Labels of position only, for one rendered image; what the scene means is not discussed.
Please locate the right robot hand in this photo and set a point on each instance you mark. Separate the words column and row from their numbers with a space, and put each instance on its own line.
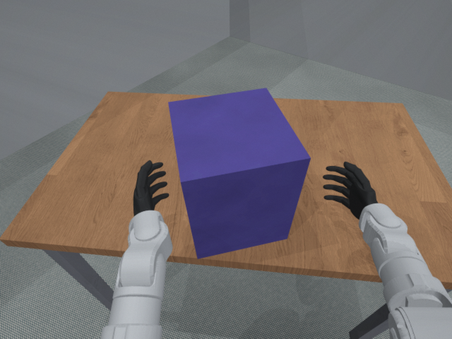
column 358, row 192

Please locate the carton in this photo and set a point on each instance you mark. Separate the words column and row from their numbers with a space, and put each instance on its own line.
column 241, row 168

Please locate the left robot forearm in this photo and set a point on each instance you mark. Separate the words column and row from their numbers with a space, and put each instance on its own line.
column 140, row 283

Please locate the right robot upper arm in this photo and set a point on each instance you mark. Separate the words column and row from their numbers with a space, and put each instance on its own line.
column 420, row 323

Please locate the right robot forearm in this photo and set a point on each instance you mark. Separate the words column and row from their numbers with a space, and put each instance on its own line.
column 405, row 275

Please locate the table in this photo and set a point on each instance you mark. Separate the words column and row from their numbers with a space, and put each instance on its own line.
column 85, row 202

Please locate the left robot hand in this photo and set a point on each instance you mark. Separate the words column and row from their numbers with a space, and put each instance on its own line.
column 143, row 193

